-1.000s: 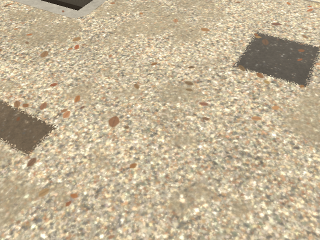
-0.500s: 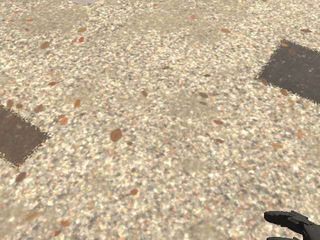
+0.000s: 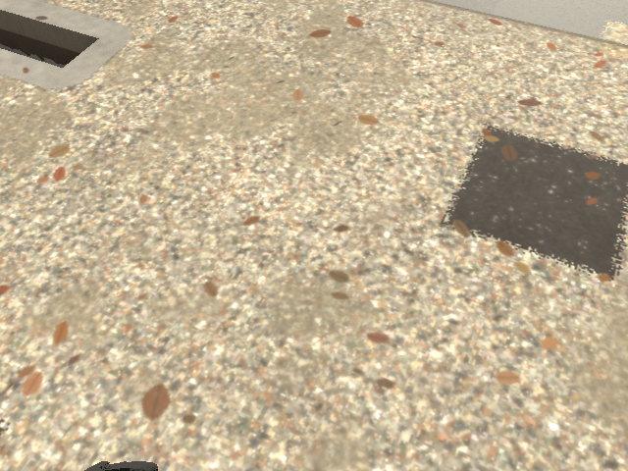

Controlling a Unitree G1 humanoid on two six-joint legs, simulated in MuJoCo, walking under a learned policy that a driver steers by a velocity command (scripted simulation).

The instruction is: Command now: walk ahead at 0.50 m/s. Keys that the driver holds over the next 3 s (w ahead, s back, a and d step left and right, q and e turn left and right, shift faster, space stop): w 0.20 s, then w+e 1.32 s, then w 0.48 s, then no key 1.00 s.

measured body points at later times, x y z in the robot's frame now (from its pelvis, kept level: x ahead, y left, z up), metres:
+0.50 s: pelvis +0.27 -0.01 +0.01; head +0.30 -0.02 +0.46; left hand +0.25 +0.27 -0.12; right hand +0.48 -0.26 -0.08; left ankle +0.45 +0.12 -0.71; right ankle +0.15 -0.12 -0.73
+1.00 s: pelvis +0.52 -0.03 +0.00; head +0.54 -0.05 +0.45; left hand +0.80 +0.11 -0.09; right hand +0.42 -0.31 -0.13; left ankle +0.45 +0.12 -0.73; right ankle +0.62 -0.22 -0.70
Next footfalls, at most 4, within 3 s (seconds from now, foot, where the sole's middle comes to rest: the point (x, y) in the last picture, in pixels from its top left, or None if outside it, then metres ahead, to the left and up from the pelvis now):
0.02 right None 0.19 -0.12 -0.77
0.56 left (262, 468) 0.49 0.11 -0.77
1.08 right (410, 374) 0.67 -0.23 -0.77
1.58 left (384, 251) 1.02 -0.22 -0.77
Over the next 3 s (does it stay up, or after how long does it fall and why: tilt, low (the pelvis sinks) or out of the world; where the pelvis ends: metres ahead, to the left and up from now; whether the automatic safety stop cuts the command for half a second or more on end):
stays up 1.09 -0.51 0.01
